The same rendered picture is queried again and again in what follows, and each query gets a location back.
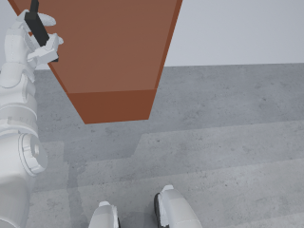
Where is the robot left forearm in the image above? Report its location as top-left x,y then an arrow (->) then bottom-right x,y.
0,62 -> 39,139

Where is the right robot shin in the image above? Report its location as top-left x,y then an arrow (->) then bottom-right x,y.
159,184 -> 174,226

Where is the cupboard door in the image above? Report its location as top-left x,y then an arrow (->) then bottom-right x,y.
13,0 -> 177,94

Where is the handle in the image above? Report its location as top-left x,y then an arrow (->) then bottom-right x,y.
24,0 -> 59,63

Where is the right robot thigh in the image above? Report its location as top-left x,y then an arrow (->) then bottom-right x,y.
158,189 -> 202,228

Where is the left robot upper arm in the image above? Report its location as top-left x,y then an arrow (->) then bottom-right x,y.
0,133 -> 48,228

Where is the robot left hand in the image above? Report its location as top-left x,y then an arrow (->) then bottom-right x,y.
4,9 -> 64,72

